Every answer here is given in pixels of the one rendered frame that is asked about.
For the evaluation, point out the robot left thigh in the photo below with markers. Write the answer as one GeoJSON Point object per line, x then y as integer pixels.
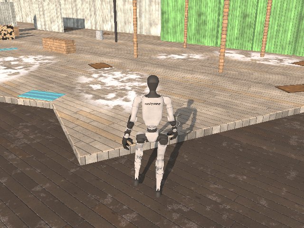
{"type": "Point", "coordinates": [140, 138]}

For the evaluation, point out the right robot hand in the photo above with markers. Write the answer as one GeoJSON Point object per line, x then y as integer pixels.
{"type": "Point", "coordinates": [171, 133]}

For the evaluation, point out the left robot foot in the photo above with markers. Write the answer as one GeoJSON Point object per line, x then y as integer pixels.
{"type": "Point", "coordinates": [135, 181]}

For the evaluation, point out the robot right forearm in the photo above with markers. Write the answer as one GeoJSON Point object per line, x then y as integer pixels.
{"type": "Point", "coordinates": [173, 125]}

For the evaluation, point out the robot left forearm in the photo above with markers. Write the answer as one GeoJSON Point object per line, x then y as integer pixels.
{"type": "Point", "coordinates": [128, 128]}

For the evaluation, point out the robot left upper arm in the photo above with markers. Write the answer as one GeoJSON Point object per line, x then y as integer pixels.
{"type": "Point", "coordinates": [135, 107]}

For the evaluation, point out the robot right upper arm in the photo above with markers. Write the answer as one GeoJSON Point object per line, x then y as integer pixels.
{"type": "Point", "coordinates": [169, 108]}

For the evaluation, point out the left robot hand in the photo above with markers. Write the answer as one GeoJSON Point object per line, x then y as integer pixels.
{"type": "Point", "coordinates": [125, 144]}

